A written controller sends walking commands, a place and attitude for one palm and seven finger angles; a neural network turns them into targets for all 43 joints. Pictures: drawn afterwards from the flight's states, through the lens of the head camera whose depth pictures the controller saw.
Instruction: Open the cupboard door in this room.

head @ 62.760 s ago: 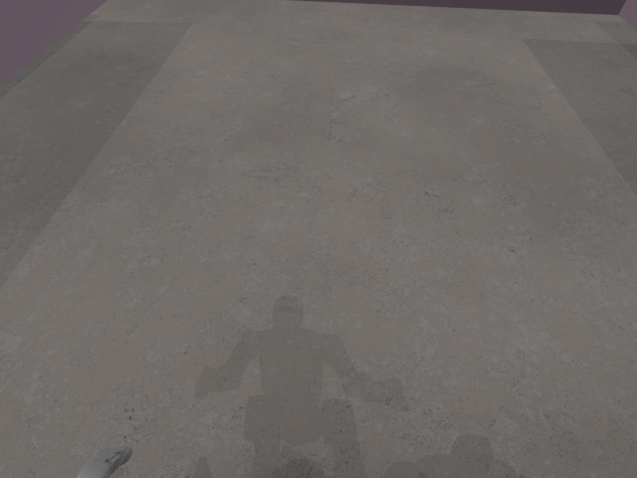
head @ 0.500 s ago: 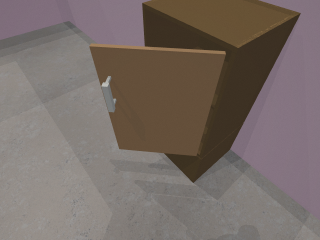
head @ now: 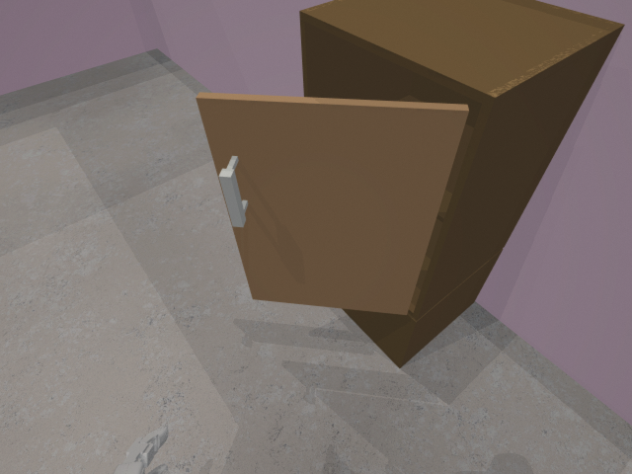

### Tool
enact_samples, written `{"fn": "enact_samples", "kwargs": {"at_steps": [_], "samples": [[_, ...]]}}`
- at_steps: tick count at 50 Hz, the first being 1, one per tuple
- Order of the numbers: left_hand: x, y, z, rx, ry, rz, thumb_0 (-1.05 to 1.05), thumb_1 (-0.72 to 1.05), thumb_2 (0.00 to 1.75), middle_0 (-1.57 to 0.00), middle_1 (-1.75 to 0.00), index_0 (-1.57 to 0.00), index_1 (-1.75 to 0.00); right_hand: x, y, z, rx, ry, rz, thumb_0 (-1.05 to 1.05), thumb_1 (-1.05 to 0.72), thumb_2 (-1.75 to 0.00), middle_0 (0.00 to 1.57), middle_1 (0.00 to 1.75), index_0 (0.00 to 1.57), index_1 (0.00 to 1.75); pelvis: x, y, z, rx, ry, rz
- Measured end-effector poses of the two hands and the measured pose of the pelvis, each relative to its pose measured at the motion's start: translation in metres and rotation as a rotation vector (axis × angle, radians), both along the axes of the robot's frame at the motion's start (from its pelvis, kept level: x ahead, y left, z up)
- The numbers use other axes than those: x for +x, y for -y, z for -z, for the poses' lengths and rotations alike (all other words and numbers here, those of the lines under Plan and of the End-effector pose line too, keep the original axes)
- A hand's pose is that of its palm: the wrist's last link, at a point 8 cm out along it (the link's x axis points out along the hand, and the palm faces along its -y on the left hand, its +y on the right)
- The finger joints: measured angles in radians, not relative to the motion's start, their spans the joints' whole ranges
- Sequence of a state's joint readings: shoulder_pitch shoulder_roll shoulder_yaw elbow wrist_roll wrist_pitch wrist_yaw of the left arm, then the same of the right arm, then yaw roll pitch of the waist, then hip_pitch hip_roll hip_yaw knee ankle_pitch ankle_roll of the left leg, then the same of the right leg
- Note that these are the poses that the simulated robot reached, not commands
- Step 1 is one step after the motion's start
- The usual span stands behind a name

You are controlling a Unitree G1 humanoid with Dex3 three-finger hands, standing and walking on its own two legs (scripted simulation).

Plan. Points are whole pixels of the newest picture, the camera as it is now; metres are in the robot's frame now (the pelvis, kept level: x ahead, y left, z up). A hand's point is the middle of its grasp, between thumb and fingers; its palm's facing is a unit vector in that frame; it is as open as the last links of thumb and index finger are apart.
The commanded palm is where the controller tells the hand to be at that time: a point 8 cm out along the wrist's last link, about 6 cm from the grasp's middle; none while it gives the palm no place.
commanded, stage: raise the hand with hooked fingers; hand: left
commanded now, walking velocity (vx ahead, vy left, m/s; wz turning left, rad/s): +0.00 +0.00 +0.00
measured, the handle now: (236, 192) +0.57 +0.19 +0.00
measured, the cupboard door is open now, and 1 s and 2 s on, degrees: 44 44 44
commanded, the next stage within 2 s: move the hooked fingers beside the handle in 1.98 s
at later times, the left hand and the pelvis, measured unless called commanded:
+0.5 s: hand (158, 451) +0.15 +0.20 -0.03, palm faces -0.03 -1.00 -0.10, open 9.8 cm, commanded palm +0.14 +0.26 -0.03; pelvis -0.05 +0.00 -0.09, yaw +3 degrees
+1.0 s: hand (131, 409) +0.20 +0.25 -0.02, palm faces -0.11 -0.99 -0.07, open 12.7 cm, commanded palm +0.18 +0.31 +0.00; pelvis -0.04 +0.02 -0.06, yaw +2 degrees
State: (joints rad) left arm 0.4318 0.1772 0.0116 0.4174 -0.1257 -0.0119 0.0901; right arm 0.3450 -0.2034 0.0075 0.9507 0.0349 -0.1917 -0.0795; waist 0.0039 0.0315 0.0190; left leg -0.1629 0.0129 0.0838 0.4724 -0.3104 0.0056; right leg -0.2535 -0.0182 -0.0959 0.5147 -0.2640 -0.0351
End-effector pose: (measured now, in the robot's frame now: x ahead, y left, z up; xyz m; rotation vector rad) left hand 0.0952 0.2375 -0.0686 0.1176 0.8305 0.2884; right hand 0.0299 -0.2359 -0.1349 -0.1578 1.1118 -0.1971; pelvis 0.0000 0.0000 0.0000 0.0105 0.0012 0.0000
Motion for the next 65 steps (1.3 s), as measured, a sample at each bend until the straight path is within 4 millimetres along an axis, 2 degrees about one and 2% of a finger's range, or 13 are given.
{"fn": "enact_samples", "kwargs": {"at_steps": [4,7,12,15,18,22,25,28,33,39,48,57,65], "samples": [[0.076,0.006,-0.062,-0.011,0.452,0.095,0.03,0.87,0.87,-0.20,-0.35,-0.20,-0.34,0.056,0.016,-0.017,-0.048,0.264,-0.045,0.01,-0.92,-0.90,0.20,0.30,0.20,0.30,-0.008,-0.003,0.008,0.002,-0.046,-0.025],[0.101,0.018,-0.078,-0.080,0.699,0.205,0.02,0.81,0.85,-0.20,-0.38,-0.20,-0.38,0.097,0.025,-0.038,-0.084,0.439,-0.087,0.01,-0.91,-0.90,0.20,0.30,0.20,0.30,-0.015,0.000,0.020,0.012,-0.105,-0.007],[0.075,0.024,-0.043,-0.155,0.774,0.379,0.01,0.70,0.80,-0.21,-0.45,-0.21,-0.44,0.149,0.032,-0.063,-0.138,0.621,-0.185,0.01,-0.91,-0.90,0.20,0.30,0.20,0.30,-0.023,0.005,0.046,0.017,-0.169,0.001],[0.042,0.010,-0.011,-0.169,0.686,0.342,0.01,0.62,0.77,-0.22,-0.49,-0.22,-0.49,0.170,0.029,-0.063,-0.160,0.657,-0.239,0.01,-0.91,-0.90,0.20,0.30,0.20,0.30,-0.027,0.006,0.062,0.012,-0.198,-0.009],[0.017,-0.011,-0.001,-0.126,0.666,0.251,0.01,0.55,0.74,-0.23,-0.53,-0.23,-0.53,0.180,0.016,-0.051,-0.156,0.657,-0.289,0.01,-0.91,-0.90,0.20,0.30,0.20,0.30,-0.032,0.005,0.075,-0.008,-0.215,-0.027],[0.018,-0.025,-0.027,-0.032,0.807,0.255,0.02,0.45,0.70,-0.23,-0.59,-0.23,-0.59,0.175,-0.011,-0.020,-0.102,0.607,-0.337,0.00,-0.91,-0.90,0.20,0.30,0.20,0.30,-0.039,0.003,0.086,-0.040,-0.225,-0.050],[0.040,-0.021,-0.044,-0.030,0.896,0.361,0.02,0.38,0.67,-0.23,-0.64,-0.23,-0.63,0.157,-0.031,0.005,-0.038,0.548,-0.335,0.01,-0.91,-0.90,0.20,0.30,0.20,0.30,-0.045,-0.001,0.091,-0.057,-0.228,-0.056],[0.066,-0.015,-0.044,-0.082,0.845,0.471,0.01,0.31,0.64,-0.24,-0.68,-0.24,-0.68,0.129,-0.044,0.022,0.020,0.479,-0.280,0.01,-0.90,-0.90,0.20,0.30,0.20,0.30,-0.050,-0.004,0.090,-0.057,-0.233,-0.049],[0.083,-0.025,-0.036,-0.172,0.663,0.438,0.01,0.20,0.59,-0.25,-0.76,-0.25,-0.75,0.081,-0.043,0.024,0.042,0.382,-0.155,0.01,-0.90,-0.90,0.21,0.30,0.20,0.30,-0.050,-0.010,0.076,-0.041,-0.228,-0.025],[0.070,-0.058,-0.059,-0.059,0.741,0.300,0.01,0.06,0.54,-0.26,-0.85,-0.26,-0.84,0.055,-0.020,0.011,-0.043,0.329,-0.128,0.01,-0.90,-0.90,0.21,0.30,0.20,0.30,-0.046,-0.016,0.066,-0.039,-0.220,-0.022],[0.083,-0.068,-0.046,-0.100,0.718,0.399,0.00,-0.15,0.45,-0.27,-0.98,-0.27,-0.98,0.076,0.000,-0.008,-0.151,0.385,-0.174,0.01,-0.90,-0.90,0.20,0.30,0.20,0.30,-0.045,-0.024,0.066,-0.053,-0.215,-0.035],[0.101,-0.095,-0.081,-0.047,0.819,0.338,0.00,-0.36,0.36,-0.29,-1.12,-0.29,-1.11,0.110,-0.024,-0.031,-0.113,0.485,-0.219,0.01,-0.90,-0.90,0.20,0.30,0.20,0.30,-0.034,-0.027,0.056,-0.060,-0.189,-0.037],[0.114,-0.110,-0.074,-0.085,0.709,0.351,-0.01,-0.46,0.31,-0.30,-1.18,-0.30,-1.18,0.116,-0.039,-0.023,-0.071,0.449,-0.248,0.01,-0.90,-0.90,0.21,0.30,0.20,0.30,-0.030,-0.030,0.051,-0.061,-0.191,-0.038]]}}
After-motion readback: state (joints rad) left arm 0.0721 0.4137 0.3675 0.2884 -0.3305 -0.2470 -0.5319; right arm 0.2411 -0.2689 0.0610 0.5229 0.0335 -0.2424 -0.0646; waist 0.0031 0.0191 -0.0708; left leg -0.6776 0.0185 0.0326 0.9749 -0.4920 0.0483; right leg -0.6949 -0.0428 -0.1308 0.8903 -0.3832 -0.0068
